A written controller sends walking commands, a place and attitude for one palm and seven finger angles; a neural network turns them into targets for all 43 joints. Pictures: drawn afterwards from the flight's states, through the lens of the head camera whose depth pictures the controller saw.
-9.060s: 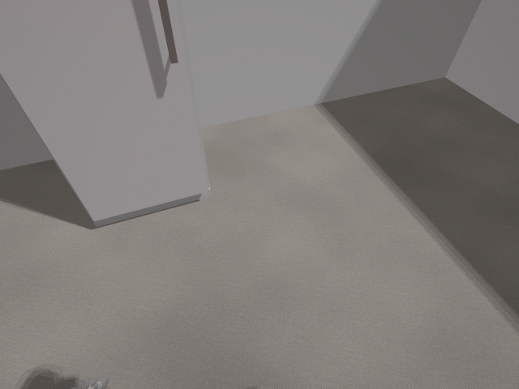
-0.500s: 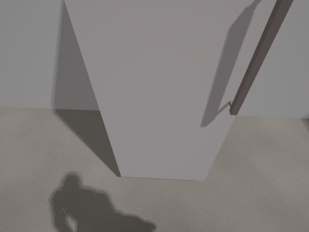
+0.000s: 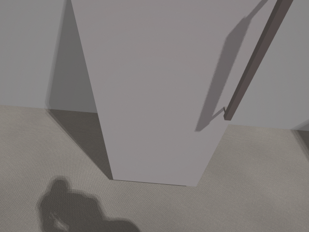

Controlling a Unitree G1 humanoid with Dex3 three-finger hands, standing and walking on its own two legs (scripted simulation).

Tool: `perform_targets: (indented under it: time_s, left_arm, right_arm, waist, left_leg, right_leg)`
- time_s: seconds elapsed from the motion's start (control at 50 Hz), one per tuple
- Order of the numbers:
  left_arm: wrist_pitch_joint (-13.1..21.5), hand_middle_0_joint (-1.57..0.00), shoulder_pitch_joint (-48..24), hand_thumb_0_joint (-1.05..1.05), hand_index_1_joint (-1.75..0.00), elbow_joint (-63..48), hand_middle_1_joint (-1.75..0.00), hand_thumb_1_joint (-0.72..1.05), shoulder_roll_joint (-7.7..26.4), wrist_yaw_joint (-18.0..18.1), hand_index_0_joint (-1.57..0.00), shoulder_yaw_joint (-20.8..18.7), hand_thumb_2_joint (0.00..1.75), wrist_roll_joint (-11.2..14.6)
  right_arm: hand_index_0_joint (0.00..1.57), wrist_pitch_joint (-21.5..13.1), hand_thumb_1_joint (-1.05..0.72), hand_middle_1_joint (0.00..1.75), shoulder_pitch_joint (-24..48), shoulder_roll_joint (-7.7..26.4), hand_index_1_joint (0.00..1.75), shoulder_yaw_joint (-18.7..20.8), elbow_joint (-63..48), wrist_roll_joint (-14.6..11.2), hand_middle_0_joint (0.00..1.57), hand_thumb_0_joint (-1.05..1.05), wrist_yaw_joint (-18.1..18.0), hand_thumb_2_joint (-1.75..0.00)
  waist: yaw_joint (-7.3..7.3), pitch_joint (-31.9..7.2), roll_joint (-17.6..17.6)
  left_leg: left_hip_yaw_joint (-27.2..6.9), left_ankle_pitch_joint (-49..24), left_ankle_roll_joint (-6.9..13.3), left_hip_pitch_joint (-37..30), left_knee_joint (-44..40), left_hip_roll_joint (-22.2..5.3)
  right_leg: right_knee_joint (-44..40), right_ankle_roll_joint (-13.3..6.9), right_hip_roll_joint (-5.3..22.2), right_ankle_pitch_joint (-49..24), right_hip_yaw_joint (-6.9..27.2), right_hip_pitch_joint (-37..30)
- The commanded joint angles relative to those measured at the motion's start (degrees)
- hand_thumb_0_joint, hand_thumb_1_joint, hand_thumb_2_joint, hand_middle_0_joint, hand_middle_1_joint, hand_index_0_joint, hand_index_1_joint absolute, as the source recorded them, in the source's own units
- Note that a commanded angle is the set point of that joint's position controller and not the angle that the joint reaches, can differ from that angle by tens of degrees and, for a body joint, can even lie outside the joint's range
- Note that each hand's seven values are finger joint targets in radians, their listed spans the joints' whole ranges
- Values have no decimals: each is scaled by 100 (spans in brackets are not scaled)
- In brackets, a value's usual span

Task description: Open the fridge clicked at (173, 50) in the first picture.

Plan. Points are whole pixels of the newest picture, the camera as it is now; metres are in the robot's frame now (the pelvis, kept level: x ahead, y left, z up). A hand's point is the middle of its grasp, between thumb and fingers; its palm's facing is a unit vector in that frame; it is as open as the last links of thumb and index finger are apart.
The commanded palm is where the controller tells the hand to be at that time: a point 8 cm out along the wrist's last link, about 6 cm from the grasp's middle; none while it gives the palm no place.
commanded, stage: come to a stop and stand still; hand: right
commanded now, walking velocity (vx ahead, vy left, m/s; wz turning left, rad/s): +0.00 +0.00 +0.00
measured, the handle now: (249, 64) +0.52 -0.23 +0.21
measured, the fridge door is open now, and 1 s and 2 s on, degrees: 0 0 0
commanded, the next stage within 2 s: look again from close up in 0.10 s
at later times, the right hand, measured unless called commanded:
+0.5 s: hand out of the picture +0.02 -0.16 -0.17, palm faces +0.03 +0.98 -0.20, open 7.3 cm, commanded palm none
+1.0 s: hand out of the picture +0.03 -0.15 -0.17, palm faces +0.03 +0.98 -0.20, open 7.3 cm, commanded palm none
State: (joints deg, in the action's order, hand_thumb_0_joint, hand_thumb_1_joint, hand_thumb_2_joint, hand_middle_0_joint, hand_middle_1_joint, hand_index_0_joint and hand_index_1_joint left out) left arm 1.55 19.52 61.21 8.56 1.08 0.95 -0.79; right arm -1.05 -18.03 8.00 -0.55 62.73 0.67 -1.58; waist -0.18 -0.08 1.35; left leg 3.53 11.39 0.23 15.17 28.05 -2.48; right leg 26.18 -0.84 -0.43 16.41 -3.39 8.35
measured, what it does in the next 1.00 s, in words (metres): stands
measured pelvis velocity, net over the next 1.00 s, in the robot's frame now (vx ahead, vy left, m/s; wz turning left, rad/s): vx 0.02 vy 0.02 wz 0.00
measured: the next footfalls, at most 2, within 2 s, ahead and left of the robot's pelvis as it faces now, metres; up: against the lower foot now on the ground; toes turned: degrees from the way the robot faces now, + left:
none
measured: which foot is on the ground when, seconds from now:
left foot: down 0.00-1.00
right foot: down 0.00-1.00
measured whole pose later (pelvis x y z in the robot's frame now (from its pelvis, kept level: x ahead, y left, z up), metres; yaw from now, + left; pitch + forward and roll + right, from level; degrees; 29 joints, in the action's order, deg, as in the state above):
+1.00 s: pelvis +0.02 +0.02 +0.00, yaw +0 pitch -1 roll +0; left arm 1.7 16.2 65.3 8.0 1.8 0.6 -0.6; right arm -1.1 -15.2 9.0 0.1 63.9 0.6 -1.6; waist -0.4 2.6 0.0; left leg 4.5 12.5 1.8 12.2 25.7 -0.3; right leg 23.3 1.1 1.7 16.9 -2.6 5.2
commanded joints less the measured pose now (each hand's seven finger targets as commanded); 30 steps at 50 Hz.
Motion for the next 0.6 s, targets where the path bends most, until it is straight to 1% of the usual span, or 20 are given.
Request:
perform_targets:
  time_s: [0.0,0.02,0.06,0.1,0.14,0.16,0.24,0.26,0.28,0.3,0.32,0.34,0.36,0.4,0.44,0.48,0.54,0.58]
  left_arm:
    - [79,-20,294,0,-30,-117,-30,90,512,42,-20,-81,90,-14]
    - [81,-20,300,0,-30,-108,-30,90,505,48,-20,-84,90,-14]
    - [92,-20,302,0,-30,-54,-30,90,500,53,-20,-73,90,-6]
    - [90,-20,281,0,-30,3,-30,90,487,56,-20,-72,90,-6]
    - [83,-20,266,0,-30,43,-30,90,479,64,-20,-80,90,-3]
    - [81,-20,277,0,-30,65,-30,90,470,64,-20,-72,90,-2]
    - [75,-20,246,0,-30,134,-30,90,454,73,-20,-76,90,0]
    - [74,-20,232,0,-30,149,-30,90,446,73,-20,-76,90,0]
    - [71,-20,235,0,-30,155,-30,90,435,75,-20,-80,90,0]
    - [70,-20,239,0,-30,172,-30,90,442,78,-20,-78,90,-1]
    - [69,-20,244,0,-30,184,-30,90,426,82,-20,-80,90,5]
    - [73,-20,235,0,-30,195,-30,90,444,81,-20,-88,90,4]
    - [76,-20,232,0,-30,199,-30,90,433,82,-20,-89,90,6]
    - [74,-20,224,0,-30,221,-30,90,444,88,-20,-89,90,0]
    - [66,-20,181,0,-30,233,-30,90,437,95,-20,-87,90,7]
    - [63,-20,175,0,-30,243,-30,90,425,95,-20,-89,90,4]
    - [61,-20,164,0,-30,257,-30,90,433,101,-20,-90,90,6]
    - [63,-20,139,0,-30,252,-30,90,436,98,-20,-93,90,2]
  right_arm:
    - [20,-84,-90,30,-226,549,30,97,-150,-5,20,0,-29,-90]
    - [20,-82,-90,30,-215,550,30,109,-159,3,20,0,-30,-90]
    - [20,-91,-90,30,-171,566,30,113,-137,-3,20,0,-32,-90]
    - [20,-100,-90,30,-182,575,30,114,-100,-9,20,0,-29,-90]
    - [20,-100,-90,30,-142,570,30,117,-86,-6,20,0,-35,-90]
    - [20,-98,-90,30,-126,587,30,120,-87,-8,20,0,-36,-90]
    - [20,-88,-90,30,-114,571,30,122,-49,-8,20,0,-37,-90]
    - [20,-90,-90,30,-113,586,30,119,-37,-9,20,0,-36,-90]
    - [20,-96,-90,30,-125,596,30,131,-31,-10,20,0,-35,-90]
    - [20,-100,-90,30,-119,593,30,126,-16,-13,20,0,-33,-90]
    - [20,-98,-90,30,-120,586,30,121,-23,-7,20,0,-37,-90]
    - [20,-104,-90,30,-101,587,30,126,-26,-8,20,0,-39,-90]
    - [20,-110,-90,30,-91,609,30,135,-24,-8,20,0,-40,-90]
    - [20,-110,-90,30,-91,609,30,137,-11,-13,20,0,-40,-90]
    - [20,-103,-90,30,-87,597,30,127,-7,-10,20,0,-43,-90]
    - [20,-100,-90,30,-64,625,30,135,-7,-10,20,0,-44,-90]
    - [20,-95,-90,30,-66,606,30,132,-7,-8,20,0,-42,-90]
    - [20,-101,-90,30,-81,626,30,140,-9,-8,20,0,-41,-90]
  waist:
    - [-5,608,-140]
    - [-9,570,-185]
    - [-6,522,-141]
    - [-10,458,-193]
    - [-1,513,-185]
    - [4,483,-118]
    - [-4,483,-115]
    - [-18,499,-63]
    - [-11,420,-140]
    - [-5,401,-148]
    - [2,385,-228]
    - [-6,383,-133]
    - [3,333,-200]
    - [1,312,-172]
    - [-5,408,-94]
    - [-7,414,-80]
    - [-6,397,-88]
    - [-14,343,-174]
  left_leg:
    - [-595,116,202,-317,-520,-351]
    - [-571,82,202,-322,-502,-345]
    - [-573,-148,207,-447,-489,-374]
    - [-601,-202,219,-472,-527,-405]
    - [-590,-314,219,-438,-522,-405]
    - [-587,-337,224,-490,-516,-407]
    - [-582,-372,219,-509,-530,-396]
    - [-589,-429,224,-520,-540,-416]
    - [-597,-469,227,-562,-555,-426]
    - [-607,-541,238,-563,-553,-435]
    - [-600,-597,238,-555,-539,-411]
    - [-582,-688,232,-592,-533,-434]
    - [-590,-790,240,-643,-517,-438]
    - [-569,-887,246,-655,-507,-445]
    - [-571,-918,241,-614,-526,-437]
    - [-568,-931,245,-644,-530,-442]
    - [-573,-901,238,-636,-552,-423]
    - [-569,-975,242,-669,-553,-442]
  right_leg:
    - [-905,-114,564,-27,624,823]
    - [-894,-113,582,-95,623,760]
    - [-856,-106,584,-323,590,740]
    - [-809,-93,569,-379,532,641]
    - [-776,-89,577,-498,522,588]
    - [-785,-79,582,-513,515,603]
    - [-791,-69,596,-541,503,553]
    - [-782,-66,587,-564,477,545]
    - [-749,-57,580,-589,461,499]
    - [-738,-54,580,-628,451,460]
    - [-743,-61,607,-681,462,396]
    - [-713,-53,593,-744,446,417]
    - [-712,-49,603,-797,439,398]
    - [-706,-39,611,-853,426,353]
    - [-699,-38,618,-878,420,358]
    - [-716,-25,617,-877,412,361]
    - [-723,-27,631,-879,415,320]
    - [-707,-22,621,-909,409,277]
